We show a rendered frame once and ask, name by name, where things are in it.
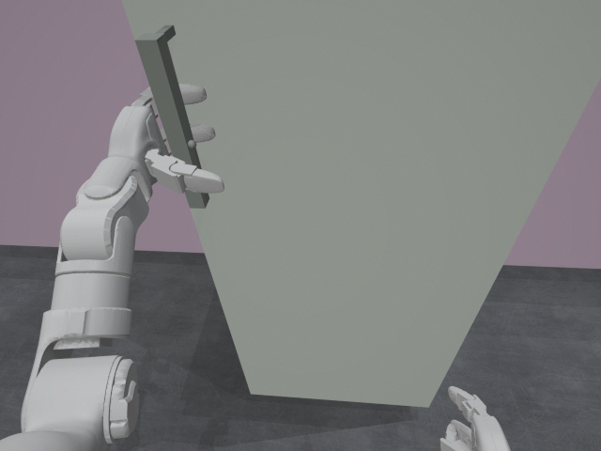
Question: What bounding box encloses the left robot forearm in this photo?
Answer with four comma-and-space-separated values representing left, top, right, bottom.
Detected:
21, 157, 153, 433

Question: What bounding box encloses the fridge door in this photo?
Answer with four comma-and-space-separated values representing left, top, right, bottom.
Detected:
122, 0, 601, 408

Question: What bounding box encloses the handle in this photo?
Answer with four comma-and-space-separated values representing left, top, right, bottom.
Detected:
135, 25, 209, 209

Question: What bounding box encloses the robot right hand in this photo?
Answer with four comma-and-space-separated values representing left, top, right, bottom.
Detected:
440, 386, 511, 451

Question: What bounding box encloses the left robot upper arm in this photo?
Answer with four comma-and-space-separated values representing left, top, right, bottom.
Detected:
0, 355, 139, 451

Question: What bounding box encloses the robot left hand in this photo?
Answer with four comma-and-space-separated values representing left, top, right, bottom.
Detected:
108, 84, 224, 194

